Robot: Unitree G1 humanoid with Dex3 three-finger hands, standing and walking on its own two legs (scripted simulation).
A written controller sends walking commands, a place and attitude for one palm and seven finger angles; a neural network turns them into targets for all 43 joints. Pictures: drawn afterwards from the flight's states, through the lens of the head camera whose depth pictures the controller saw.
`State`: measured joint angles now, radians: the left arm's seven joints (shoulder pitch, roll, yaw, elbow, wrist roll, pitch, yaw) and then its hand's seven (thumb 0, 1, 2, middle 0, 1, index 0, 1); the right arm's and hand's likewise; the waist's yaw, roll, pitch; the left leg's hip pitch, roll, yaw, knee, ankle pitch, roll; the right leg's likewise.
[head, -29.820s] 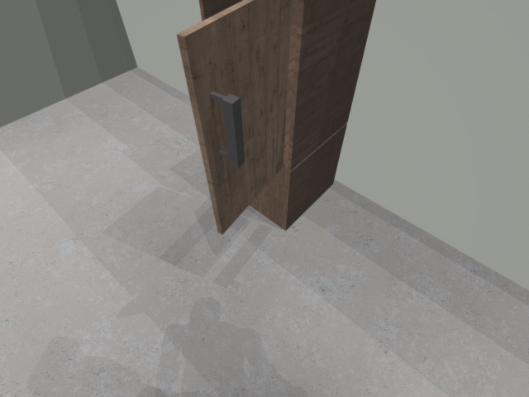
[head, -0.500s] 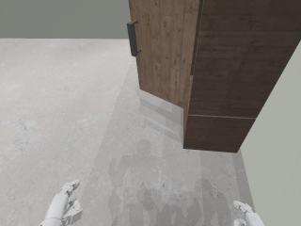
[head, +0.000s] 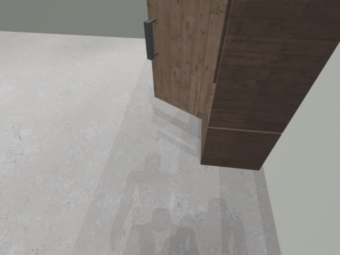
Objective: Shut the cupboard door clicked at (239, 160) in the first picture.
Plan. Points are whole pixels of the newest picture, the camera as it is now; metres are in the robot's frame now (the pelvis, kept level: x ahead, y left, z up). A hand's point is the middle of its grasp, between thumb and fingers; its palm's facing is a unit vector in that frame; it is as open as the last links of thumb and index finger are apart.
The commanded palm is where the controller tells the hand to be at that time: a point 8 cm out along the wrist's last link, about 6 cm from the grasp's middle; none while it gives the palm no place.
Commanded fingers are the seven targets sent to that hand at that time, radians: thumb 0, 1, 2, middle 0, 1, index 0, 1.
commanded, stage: let the arm hang, fingers relaxed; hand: left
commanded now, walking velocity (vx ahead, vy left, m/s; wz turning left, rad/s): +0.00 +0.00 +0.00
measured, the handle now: (152, 39) +0.99 +0.13 +0.03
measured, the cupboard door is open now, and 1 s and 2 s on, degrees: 61 61 61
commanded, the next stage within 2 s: look to check the result in 0.42 s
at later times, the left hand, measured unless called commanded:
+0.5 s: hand out of the picture +0.01 +0.16 -0.17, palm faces +0.01 -0.99 -0.16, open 7.3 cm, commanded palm none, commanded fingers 0.00 0.90 0.90 -0.20 -0.30 -0.20 -0.30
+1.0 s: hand out of the picture +0.04 +0.16 -0.17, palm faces +0.00 -0.98 -0.18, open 7.3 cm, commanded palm none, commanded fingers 0.00 0.90 0.90 -0.20 -0.30 -0.20 -0.30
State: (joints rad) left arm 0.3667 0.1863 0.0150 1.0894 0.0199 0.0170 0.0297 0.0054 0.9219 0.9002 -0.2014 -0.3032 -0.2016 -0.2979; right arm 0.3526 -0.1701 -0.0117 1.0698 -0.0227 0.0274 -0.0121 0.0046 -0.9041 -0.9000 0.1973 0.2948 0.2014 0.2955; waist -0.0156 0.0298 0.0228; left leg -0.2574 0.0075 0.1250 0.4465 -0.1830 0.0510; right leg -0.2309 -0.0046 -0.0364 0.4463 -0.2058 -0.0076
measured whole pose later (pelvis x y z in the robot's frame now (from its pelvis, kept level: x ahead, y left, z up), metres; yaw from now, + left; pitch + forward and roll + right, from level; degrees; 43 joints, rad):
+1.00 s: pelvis +0.04 +0.00 +0.01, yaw -1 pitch -1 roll +0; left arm 0.29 0.14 0.00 1.14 0.01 -0.02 0.04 0.01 0.91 0.90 -0.20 -0.30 -0.20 -0.30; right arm 0.29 -0.15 0.00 1.13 -0.01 -0.01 -0.03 0.00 -0.90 -0.90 0.20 0.29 0.20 0.30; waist -0.02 0.00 0.03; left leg -0.15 0.00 0.13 0.37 -0.21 0.04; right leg -0.13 0.00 -0.02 0.38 -0.23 -0.01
